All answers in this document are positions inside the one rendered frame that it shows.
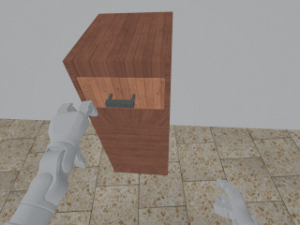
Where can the drawer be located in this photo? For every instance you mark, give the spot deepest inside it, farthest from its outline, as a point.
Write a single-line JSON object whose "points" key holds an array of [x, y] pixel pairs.
{"points": [[149, 92]]}

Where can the robot left hand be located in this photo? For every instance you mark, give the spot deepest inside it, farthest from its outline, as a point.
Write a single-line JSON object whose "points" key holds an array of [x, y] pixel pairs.
{"points": [[69, 125]]}

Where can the handle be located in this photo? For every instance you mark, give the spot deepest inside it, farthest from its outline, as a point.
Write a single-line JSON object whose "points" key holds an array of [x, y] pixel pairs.
{"points": [[120, 103]]}

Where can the robot right hand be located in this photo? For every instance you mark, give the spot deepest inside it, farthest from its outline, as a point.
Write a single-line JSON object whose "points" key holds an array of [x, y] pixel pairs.
{"points": [[226, 206]]}

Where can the cabinet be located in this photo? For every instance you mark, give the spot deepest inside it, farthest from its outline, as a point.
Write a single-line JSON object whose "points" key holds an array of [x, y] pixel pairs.
{"points": [[128, 45]]}

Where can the robot left forearm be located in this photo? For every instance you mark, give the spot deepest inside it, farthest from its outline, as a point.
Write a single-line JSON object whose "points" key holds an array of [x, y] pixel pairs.
{"points": [[48, 188]]}

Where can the robot right forearm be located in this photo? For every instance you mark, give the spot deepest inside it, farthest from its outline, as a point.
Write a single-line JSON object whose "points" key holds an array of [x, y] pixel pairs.
{"points": [[243, 217]]}

